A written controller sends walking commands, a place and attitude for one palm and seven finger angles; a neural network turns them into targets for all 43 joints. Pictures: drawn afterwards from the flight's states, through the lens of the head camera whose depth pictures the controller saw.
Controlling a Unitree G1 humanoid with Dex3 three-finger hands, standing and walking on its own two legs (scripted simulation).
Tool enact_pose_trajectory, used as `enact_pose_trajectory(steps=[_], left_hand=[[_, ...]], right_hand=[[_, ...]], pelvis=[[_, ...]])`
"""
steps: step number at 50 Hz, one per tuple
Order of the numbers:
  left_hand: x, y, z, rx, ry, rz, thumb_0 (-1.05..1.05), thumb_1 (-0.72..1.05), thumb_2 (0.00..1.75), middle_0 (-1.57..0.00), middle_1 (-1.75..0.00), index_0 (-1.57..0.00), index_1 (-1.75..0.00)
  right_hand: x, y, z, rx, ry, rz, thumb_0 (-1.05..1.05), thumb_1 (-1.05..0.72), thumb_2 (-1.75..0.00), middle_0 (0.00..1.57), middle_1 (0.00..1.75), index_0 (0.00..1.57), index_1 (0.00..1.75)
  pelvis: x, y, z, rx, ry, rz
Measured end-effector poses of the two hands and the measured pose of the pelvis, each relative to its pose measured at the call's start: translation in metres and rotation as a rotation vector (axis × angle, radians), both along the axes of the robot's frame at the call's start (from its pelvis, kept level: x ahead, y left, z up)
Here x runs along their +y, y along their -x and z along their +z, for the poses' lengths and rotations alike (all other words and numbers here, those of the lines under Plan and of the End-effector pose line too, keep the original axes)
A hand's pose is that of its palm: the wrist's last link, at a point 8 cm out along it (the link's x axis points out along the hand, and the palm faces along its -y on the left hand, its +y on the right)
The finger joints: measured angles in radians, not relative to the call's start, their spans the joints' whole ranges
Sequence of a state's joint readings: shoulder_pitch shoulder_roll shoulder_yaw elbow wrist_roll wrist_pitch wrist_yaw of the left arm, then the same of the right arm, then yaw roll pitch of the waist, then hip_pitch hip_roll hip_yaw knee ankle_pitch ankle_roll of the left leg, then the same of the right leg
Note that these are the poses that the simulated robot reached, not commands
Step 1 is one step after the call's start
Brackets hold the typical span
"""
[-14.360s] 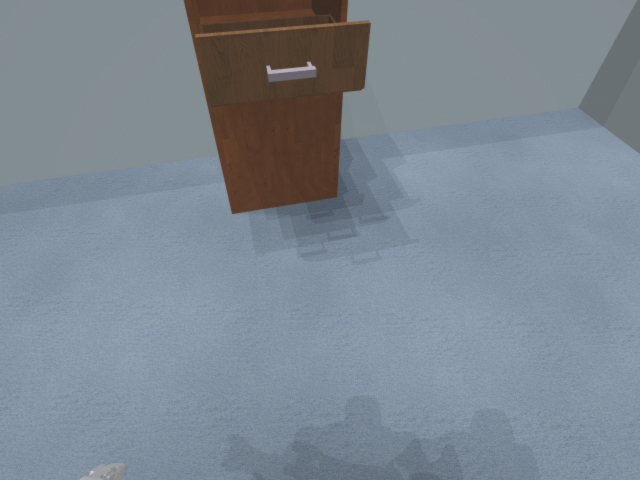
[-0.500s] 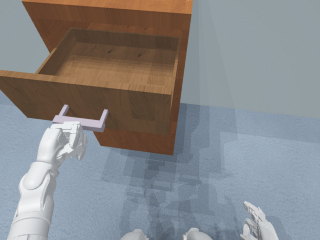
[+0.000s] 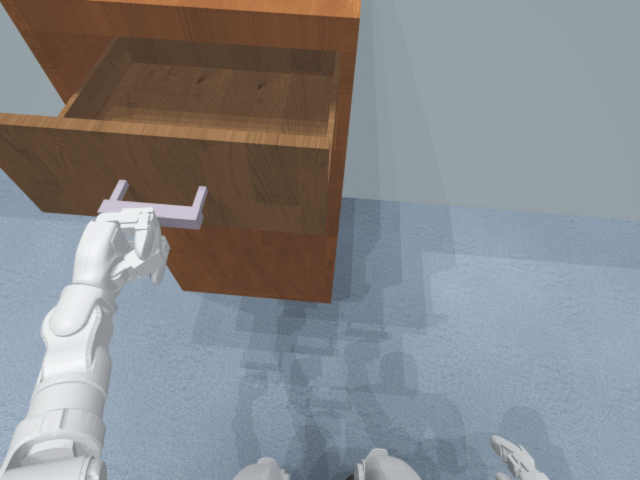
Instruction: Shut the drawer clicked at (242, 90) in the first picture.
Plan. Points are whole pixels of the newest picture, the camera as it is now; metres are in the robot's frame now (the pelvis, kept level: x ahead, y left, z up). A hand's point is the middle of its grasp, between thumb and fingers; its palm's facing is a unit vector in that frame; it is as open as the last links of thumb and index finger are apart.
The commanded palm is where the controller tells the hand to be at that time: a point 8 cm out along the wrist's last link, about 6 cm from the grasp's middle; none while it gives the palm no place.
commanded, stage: push the drawer shut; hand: left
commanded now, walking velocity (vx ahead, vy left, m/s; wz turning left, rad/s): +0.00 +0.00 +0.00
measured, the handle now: (156, 202) +0.45 +0.23 +0.06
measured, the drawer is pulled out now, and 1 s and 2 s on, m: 0.20 0.08 0.00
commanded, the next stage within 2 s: pull the fist back off the drawer in 1.98 s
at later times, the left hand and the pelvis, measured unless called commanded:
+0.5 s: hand (168, 221) +0.42 +0.21 +0.05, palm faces -0.07 -1.00 -0.03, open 3.1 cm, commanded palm +0.42 +0.25 +0.06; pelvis +0.00 +0.01 -0.01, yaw +0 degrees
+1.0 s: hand (186, 183) +0.49 +0.19 +0.06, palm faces -0.06 -1.00 -0.03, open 3.3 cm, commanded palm +0.48 +0.24 +0.06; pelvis -0.01 +0.01 -0.01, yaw -1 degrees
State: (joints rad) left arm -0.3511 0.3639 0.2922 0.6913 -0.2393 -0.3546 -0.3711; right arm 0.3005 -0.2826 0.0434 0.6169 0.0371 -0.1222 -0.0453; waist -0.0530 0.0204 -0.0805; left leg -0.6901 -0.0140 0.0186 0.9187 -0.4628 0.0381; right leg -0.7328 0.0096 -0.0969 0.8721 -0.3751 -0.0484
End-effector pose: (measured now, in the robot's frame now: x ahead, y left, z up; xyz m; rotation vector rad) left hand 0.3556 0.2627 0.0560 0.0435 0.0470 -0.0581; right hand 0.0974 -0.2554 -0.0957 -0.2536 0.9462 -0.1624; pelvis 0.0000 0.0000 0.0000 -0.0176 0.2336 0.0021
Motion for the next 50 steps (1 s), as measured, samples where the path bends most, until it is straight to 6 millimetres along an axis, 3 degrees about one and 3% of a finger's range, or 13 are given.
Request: enact_pose_trajectory(steps=[22,50], left_hand=[[-0.001,-0.041,0.001,-0.005,0.011,-0.006,0.01,0.85,0.93,-1.40,-1.60,-1.40,-1.60],[-0.013,-0.112,0.003,0.002,0.013,0.003,0.03,0.89,0.95,-1.40,-1.60,-1.40,-1.60]], right_hand=[[0.004,0.028,-0.008,0.116,0.006,-0.033,0.00,-0.90,-0.89,0.20,0.30,0.20,0.30],[-0.001,0.099,-0.018,0.339,0.020,-0.127,0.00,-0.90,-0.89,0.20,0.30,0.20,0.30]], pelvis=[[0.007,0.003,-0.004,0.029,0.008,-0.005],[0.007,0.005,-0.015,0.110,0.019,-0.020]])
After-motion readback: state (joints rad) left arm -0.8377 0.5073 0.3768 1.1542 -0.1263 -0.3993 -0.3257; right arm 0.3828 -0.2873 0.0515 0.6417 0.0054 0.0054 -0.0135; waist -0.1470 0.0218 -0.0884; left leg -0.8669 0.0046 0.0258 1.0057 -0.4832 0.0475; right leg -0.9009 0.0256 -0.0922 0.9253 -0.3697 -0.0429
